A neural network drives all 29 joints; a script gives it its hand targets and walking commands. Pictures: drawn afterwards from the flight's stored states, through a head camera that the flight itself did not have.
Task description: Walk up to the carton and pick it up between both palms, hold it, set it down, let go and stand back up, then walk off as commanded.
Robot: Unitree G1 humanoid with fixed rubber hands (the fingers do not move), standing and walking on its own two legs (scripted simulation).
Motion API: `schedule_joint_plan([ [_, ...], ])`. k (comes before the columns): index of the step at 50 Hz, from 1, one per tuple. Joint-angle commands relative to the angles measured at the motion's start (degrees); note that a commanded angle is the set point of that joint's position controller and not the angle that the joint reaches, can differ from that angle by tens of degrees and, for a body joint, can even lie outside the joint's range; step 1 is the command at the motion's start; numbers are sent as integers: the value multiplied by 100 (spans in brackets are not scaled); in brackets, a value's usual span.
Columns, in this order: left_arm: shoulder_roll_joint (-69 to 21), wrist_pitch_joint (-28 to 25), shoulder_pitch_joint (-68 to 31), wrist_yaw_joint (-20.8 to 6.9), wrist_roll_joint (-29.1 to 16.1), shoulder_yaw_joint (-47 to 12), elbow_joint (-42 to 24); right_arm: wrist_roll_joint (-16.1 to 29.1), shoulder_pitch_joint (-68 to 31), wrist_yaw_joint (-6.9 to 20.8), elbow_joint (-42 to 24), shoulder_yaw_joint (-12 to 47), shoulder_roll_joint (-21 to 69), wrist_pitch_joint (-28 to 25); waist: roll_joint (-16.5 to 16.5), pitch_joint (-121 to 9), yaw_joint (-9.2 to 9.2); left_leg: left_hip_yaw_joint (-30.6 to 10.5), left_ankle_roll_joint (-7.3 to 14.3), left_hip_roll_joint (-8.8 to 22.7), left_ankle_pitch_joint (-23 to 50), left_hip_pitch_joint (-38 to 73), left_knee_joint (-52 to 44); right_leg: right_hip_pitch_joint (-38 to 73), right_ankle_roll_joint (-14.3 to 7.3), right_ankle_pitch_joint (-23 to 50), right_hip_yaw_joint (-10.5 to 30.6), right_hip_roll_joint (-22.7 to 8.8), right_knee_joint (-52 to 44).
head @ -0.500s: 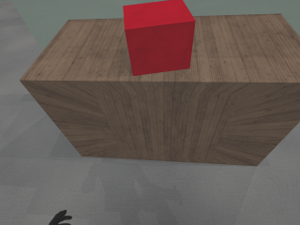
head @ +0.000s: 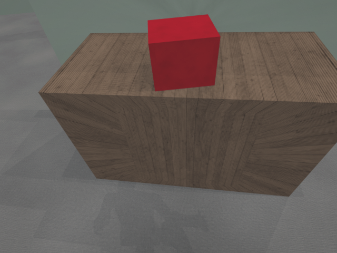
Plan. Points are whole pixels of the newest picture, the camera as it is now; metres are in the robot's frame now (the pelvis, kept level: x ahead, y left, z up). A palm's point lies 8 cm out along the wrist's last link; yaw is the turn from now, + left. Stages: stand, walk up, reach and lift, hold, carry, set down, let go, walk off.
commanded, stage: walk off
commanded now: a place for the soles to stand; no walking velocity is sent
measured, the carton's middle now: (181, 53) +0.81 -0.02 +0.07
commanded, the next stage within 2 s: stand in 0.24 s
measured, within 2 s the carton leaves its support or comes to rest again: neither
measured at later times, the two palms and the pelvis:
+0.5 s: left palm out of the picture +0.12 +0.30 -0.11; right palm out of the picture +0.09 -0.28 -0.11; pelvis +0.01 +0.01 +0.00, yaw -2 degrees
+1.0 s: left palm out of the picture +0.08 +0.30 -0.11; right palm out of the picture +0.08 -0.29 -0.12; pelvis +0.01 +0.00 +0.01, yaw -3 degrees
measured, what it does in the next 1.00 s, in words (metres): stands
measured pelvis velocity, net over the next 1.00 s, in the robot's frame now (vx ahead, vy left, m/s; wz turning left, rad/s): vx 0.01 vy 0.00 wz -0.05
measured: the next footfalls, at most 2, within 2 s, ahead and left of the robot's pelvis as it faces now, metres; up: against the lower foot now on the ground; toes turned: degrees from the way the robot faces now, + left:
none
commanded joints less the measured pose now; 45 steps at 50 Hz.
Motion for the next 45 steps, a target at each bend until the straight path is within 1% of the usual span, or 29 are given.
schedule_joint_plan([
  [1,1297,-165,-684,96,-4,328,-531,-8,-189,-73,-287,-169,-966,-131,-529,17,-82,-371,282,413,-138,196,-357,-628,-306,-736,774,-784,-963],
  [2,1234,-137,-697,106,-39,313,-488,-17,-180,-77,-295,-202,-965,-145,-563,-157,-45,-438,295,475,24,166,-430,-392,-306,-487,680,-781,-814],
  [4,1284,-148,-548,85,-5,346,-550,-31,-226,-79,-405,-221,-925,-131,-610,-180,-16,-356,319,431,-320,237,-404,-486,-327,-810,737,-794,-892],
  [5,1286,-131,-458,88,1,365,-502,-39,-141,-91,-425,-202,-907,-142,-523,-326,-7,-369,383,480,-32,286,-402,-324,-336,-408,773,-829,-803],
  [6,1253,-115,-462,101,-18,310,-524,-33,-139,-79,-426,-185,-888,-123,-287,-433,-10,-440,330,515,-88,245,-460,-219,-356,-509,687,-774,-699],
  [7,1304,-135,-537,89,-11,358,-535,-20,-94,-81,-340,-175,-920,-127,-460,-323,-24,-373,306,502,136,305,-433,-289,-328,-533,645,-754,-716],
  [11,1184,-110,-340,103,-49,342,-564,-67,-18,-101,-436,-178,-870,-147,-173,-712,44,-433,284,591,644,364,-451,30,-347,229,479,-638,-408],
  [13,1283,-29,-443,81,-1,223,-369,-152,-242,-193,-221,-71,-954,-194,-325,-474,141,-669,291,774,772,235,-682,103,-178,450,607,-645,-498],
  [14,1206,3,-369,68,-2,221,-425,-176,-247,-185,-188,-142,-1162,-205,-390,-772,243,-490,296,852,935,401,-587,280,-153,550,604,-619,-520],
  [15,1281,12,-426,85,-30,237,-338,-207,-378,-198,-126,-121,-1141,-245,-91,-785,258,-374,282,792,1013,482,-564,356,-190,743,683,-675,-529],
  [19,1347,9,-395,37,-7,206,-281,-62,-8,-242,17,-76,-1042,-257,-96,-590,131,-439,207,762,1351,580,-669,200,-157,871,731,-636,-561],
  [20,1300,22,-430,24,14,173,-306,-126,-268,-245,-23,-34,-1016,-255,-179,-539,216,-356,175,812,1317,572,-524,249,-101,860,703,-637,-655],
  [22,1244,-2,-502,-1,-2,95,-184,-31,-75,-235,117,-80,-1051,-238,-151,-551,59,-287,168,797,1157,617,-682,224,-145,948,708,-704,-641],
  [23,1087,-5,-349,10,-50,53,-224,-99,-298,-224,76,-87,-1168,-255,96,-601,218,-283,213,797,1099,691,-678,155,-148,811,765,-672,-635],
  [24,1353,-32,-503,20,1,110,-238,-116,-221,-183,46,0,-951,-264,-47,-583,107,-266,164,740,1120,521,-691,325,-121,889,758,-682,-791],
  [26,1303,18,-531,36,29,134,-182,-93,-499,-182,58,-1,-920,-275,-230,-555,184,-271,138,759,1046,572,-653,178,-127,816,656,-675,-749],
  [27,1113,24,-497,-8,-10,56,-243,-89,-327,-188,84,-20,-1004,-250,104,-569,161,-248,146,694,779,503,-786,353,-102,881,732,-685,-782],
  [29,1309,15,-685,-4,11,77,-266,-97,-517,-230,25,-56,-1013,-205,139,-373,81,-222,142,701,840,428,-794,101,-101,671,727,-639,-861],
  [30,1216,4,-532,3,41,54,-138,-76,-508,-211,130,-24,-1118,-225,-237,-563,81,-238,141,767,514,690,-906,59,-96,543,695,-621,-842],
  [34,1208,52,-359,23,-25,45,-97,-110,-581,-206,161,-51,-1146,-218,66,-330,235,-304,128,731,242,464,-940,56,-178,417,699,-693,-809],
  [35,1364,32,-369,37,7,65,-75,-94,-423,-206,169,-29,-975,-204,93,-390,135,-246,194,800,483,535,-877,96,-197,535,789,-726,-847],
  [37,1163,-19,-475,3,25,-15,-100,-24,-493,-161,179,-28,-1019,-256,-174,-402,104,-289,196,818,517,595,-877,-43,-169,508,745,-705,-799],
  [38,1304,5,-364,-8,4,96,-55,-30,-499,-189,167,7,-1039,-260,-49,-664,101,-256,199,848,514,744,-823,40,-168,435,787,-679,-867],
  [39,1298,31,-549,-13,37,43,-46,-102,-540,-171,156,-27,-1165,-222,-352,-455,111,-226,125,793,534,654,-776,-23,-113,424,739,-653,-914],
  [40,1161,-2,-496,-14,52,26,-149,-99,-702,-159,82,-35,-1044,-214,-311,-512,185,-182,164,780,592,739,-748,-33,-153,515,683,-696,-892],
  [41,1126,6,-614,-24,56,13,-170,-83,-529,-210,91,-46,-1345,-212,-256,-497,94,-102,162,760,497,667,-689,-32,-139,609,758,-674,-966],
  [43,1176,-44,-476,-1,31,-27,-81,-117,-529,-160,141,-20,-1165,-210,-461,-333,69,-208,168,782,362,666,-831,-111,-88,464,722,-660,-929],
  [44,1304,-32,-310,35,10,-2,-57,-109,-404,-152,150,-16,-1103,-197,-87,-325,92,-141,200,773,459,672,-741,-132,-125,575,940,-695,-977],
  [45,1355,-24,-314,49,-8,31,11,-117,-399,-184,222,8,-1132,-195,-287,-344,101,-149,203,772,434,653,-759,-32,-189,666,920,-737,-969],
])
